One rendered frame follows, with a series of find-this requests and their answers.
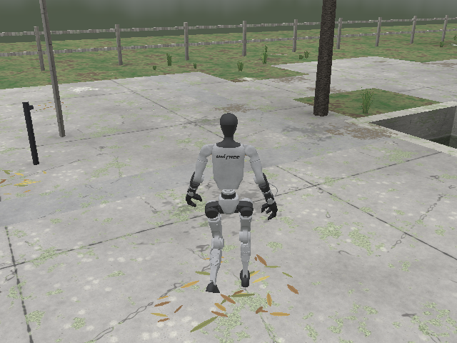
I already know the left robot thigh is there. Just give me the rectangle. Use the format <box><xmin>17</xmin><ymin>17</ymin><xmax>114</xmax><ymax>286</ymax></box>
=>
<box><xmin>205</xmin><ymin>200</ymin><xmax>224</xmax><ymax>249</ymax></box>

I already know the left robot hand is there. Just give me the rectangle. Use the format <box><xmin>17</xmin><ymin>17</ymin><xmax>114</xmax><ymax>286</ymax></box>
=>
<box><xmin>186</xmin><ymin>194</ymin><xmax>202</xmax><ymax>207</ymax></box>

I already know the left robot upper arm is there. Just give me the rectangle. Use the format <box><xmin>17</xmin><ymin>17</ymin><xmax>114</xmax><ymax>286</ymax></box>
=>
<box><xmin>193</xmin><ymin>144</ymin><xmax>214</xmax><ymax>183</ymax></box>

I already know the right robot hand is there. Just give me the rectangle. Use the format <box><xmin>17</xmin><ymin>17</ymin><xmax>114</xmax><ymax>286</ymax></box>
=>
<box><xmin>261</xmin><ymin>202</ymin><xmax>278</xmax><ymax>220</ymax></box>

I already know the left robot foot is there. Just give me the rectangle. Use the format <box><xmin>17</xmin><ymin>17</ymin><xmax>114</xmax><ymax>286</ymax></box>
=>
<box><xmin>206</xmin><ymin>282</ymin><xmax>220</xmax><ymax>293</ymax></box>

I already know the left robot forearm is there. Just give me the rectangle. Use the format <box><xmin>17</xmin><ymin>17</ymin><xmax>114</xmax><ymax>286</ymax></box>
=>
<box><xmin>187</xmin><ymin>172</ymin><xmax>200</xmax><ymax>197</ymax></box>

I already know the right robot forearm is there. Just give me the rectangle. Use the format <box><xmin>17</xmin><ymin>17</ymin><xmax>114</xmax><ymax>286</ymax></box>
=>
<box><xmin>258</xmin><ymin>173</ymin><xmax>275</xmax><ymax>204</ymax></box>

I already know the right robot upper arm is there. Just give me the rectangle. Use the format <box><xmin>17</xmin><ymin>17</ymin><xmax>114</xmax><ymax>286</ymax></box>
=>
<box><xmin>243</xmin><ymin>144</ymin><xmax>265</xmax><ymax>184</ymax></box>

